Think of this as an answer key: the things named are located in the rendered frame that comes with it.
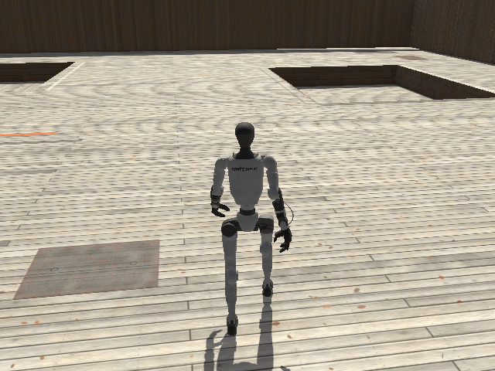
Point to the robot right upper arm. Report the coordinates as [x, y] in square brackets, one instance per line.
[272, 175]

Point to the right robot foot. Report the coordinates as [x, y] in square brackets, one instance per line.
[267, 289]

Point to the left robot thigh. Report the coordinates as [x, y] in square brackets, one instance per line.
[229, 239]

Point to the right robot hand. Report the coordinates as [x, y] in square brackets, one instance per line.
[287, 236]

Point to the right robot forearm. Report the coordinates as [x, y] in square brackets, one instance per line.
[280, 211]

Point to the left robot forearm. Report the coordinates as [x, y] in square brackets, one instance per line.
[215, 200]

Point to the robot left upper arm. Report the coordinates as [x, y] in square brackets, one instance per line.
[218, 175]

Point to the left robot hand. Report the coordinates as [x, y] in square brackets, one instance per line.
[221, 206]

